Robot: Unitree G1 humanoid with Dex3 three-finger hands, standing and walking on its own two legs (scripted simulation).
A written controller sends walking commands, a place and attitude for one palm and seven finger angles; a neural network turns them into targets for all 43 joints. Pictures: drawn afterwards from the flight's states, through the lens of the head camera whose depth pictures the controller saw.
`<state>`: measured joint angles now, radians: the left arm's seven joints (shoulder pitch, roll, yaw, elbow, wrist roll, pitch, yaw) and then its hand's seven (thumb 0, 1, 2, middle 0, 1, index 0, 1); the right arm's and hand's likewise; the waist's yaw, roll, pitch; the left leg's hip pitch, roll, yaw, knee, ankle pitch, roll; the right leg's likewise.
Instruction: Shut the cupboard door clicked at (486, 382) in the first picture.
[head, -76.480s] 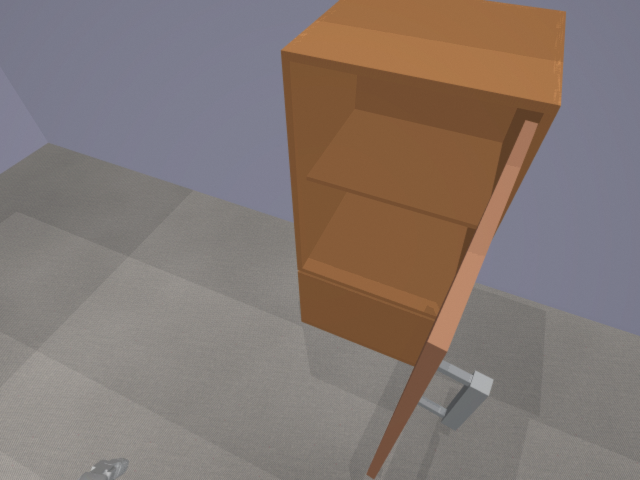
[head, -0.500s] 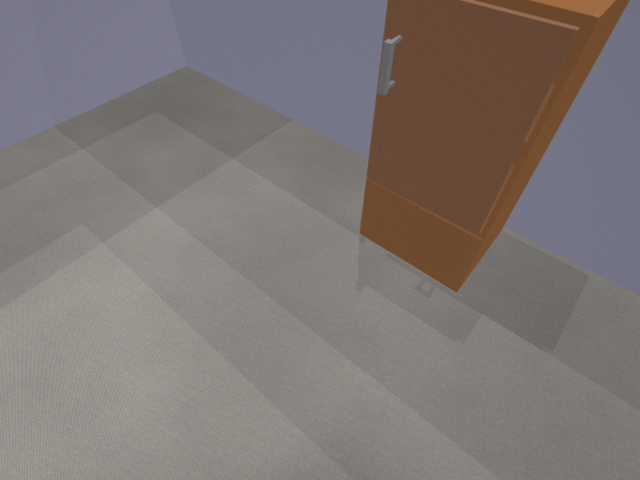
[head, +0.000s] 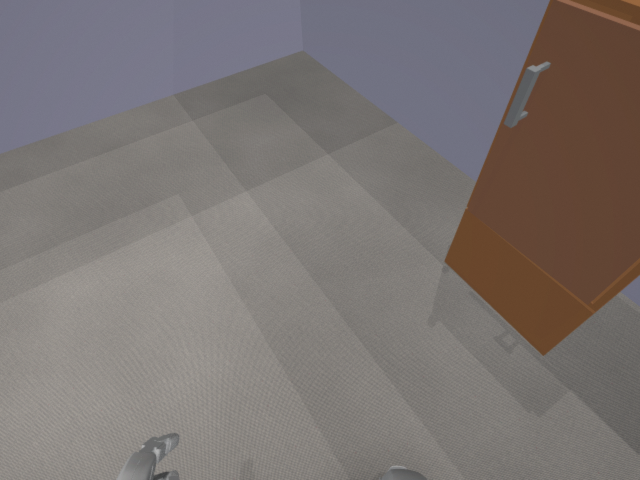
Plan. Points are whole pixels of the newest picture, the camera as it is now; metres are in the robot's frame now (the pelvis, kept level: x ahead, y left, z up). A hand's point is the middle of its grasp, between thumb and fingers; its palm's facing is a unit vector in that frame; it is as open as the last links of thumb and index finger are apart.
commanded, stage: walk to a spot facing it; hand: left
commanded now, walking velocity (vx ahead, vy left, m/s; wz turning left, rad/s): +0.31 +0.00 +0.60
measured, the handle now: (527, 95) +0.84 -0.43 -0.01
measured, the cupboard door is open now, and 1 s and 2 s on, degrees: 1 1 1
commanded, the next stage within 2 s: turn to face it in 0.44 s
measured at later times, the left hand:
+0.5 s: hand out of the picture +0.03 +0.17 -0.19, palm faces +0.41 -0.89 -0.22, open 7.4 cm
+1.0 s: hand (196, 411) +0.24 +0.21 -0.17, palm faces +0.29 -0.93 -0.22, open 7.3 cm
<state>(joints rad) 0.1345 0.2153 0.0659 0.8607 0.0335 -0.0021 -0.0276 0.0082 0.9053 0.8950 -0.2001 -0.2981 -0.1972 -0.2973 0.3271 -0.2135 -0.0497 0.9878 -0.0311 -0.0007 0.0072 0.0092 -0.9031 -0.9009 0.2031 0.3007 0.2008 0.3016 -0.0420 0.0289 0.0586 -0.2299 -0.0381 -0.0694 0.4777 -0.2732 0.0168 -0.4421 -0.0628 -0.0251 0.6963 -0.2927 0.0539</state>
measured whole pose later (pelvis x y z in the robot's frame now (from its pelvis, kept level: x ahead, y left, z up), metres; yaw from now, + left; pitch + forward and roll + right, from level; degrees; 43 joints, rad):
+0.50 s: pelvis +0.16 +0.02 -0.02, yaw +21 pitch +0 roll -1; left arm 0.43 0.20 0.05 0.99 0.02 0.01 0.01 0.01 0.90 0.89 -0.20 -0.30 -0.20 -0.30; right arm 0.04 -0.26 -0.04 0.84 -0.03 0.00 0.04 0.01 -0.91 -0.90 0.20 0.30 0.20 0.30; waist 0.04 -0.01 0.14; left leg -0.45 0.01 0.12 0.67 -0.20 0.10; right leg -0.23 -0.17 -0.22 0.98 -0.56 0.06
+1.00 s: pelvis +0.25 +0.02 +0.00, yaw +13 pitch +1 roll +1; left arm 0.26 0.15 0.05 0.95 0.03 0.03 0.01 0.01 0.91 0.89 -0.20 -0.30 -0.20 -0.30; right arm 0.17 -0.21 -0.05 0.97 -0.01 0.05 -0.02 0.01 -0.91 -0.90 0.20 0.30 0.20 0.30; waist 0.02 0.01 0.07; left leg -0.40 0.00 0.04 0.94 -0.48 -0.03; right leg -0.30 0.00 0.05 0.53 -0.25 -0.01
